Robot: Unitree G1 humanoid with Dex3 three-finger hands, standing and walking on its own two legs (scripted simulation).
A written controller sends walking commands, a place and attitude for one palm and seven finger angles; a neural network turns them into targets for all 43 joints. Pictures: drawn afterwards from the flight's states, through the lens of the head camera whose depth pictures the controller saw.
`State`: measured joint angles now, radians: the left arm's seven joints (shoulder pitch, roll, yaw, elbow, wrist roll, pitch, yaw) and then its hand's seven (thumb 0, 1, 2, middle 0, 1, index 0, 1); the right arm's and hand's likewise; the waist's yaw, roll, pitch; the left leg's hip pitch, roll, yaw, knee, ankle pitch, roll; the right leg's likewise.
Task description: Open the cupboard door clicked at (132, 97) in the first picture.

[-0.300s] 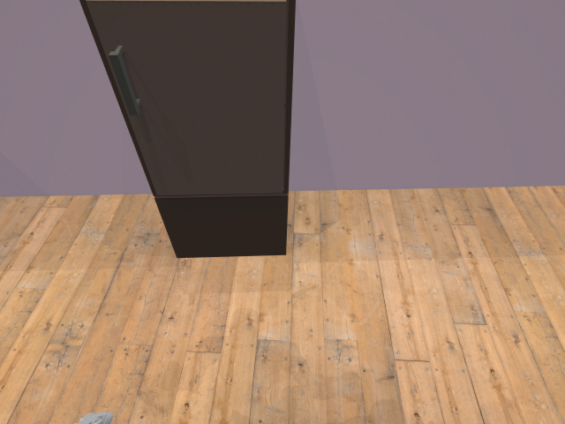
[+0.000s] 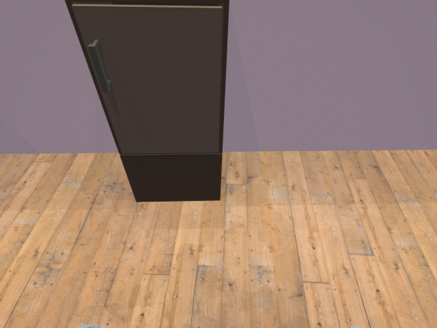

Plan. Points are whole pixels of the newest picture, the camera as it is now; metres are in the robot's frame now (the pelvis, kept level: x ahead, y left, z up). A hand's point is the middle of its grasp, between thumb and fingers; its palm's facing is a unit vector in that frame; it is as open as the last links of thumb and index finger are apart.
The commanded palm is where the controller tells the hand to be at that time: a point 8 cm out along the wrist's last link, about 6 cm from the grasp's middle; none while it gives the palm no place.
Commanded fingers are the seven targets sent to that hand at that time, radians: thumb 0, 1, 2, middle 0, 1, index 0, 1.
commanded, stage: stand and wait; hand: left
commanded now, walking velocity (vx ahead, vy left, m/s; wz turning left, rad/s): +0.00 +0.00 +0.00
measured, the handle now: (101, 66) +0.84 +0.44 +0.06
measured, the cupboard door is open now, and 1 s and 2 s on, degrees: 0 0 0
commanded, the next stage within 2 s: look at it before walking up in 0.52 s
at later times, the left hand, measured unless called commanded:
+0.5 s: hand out of the picture +0.06 +0.24 -0.15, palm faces -0.04 -0.94 -0.34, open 7.4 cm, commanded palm none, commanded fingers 0.00 0.90 0.90 -0.20 -0.30 -0.20 -0.30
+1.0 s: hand out of the picture +0.06 +0.23 -0.15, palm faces -0.04 -0.94 -0.33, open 7.4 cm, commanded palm none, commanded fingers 0.00 0.90 0.90 -0.20 -0.30 -0.20 -0.30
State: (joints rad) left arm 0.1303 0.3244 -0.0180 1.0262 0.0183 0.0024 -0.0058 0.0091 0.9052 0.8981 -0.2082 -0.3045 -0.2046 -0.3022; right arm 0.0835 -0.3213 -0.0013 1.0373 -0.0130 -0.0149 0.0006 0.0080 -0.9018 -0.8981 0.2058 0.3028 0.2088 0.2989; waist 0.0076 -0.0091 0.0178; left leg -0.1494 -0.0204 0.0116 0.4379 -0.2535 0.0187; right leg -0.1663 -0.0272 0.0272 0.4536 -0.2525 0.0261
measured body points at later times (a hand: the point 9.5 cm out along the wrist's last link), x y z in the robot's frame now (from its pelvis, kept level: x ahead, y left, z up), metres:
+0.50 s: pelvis -0.01 -0.01 +0.00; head -0.01 -0.01 +0.45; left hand +0.06 +0.29 -0.13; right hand +0.06 -0.31 -0.13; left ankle -0.01 +0.11 -0.74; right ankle +0.00 -0.14 -0.74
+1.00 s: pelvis -0.01 -0.01 +0.00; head +0.00 -0.01 +0.45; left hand +0.06 +0.28 -0.13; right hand +0.06 -0.31 -0.13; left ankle -0.01 +0.11 -0.74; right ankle +0.00 -0.14 -0.74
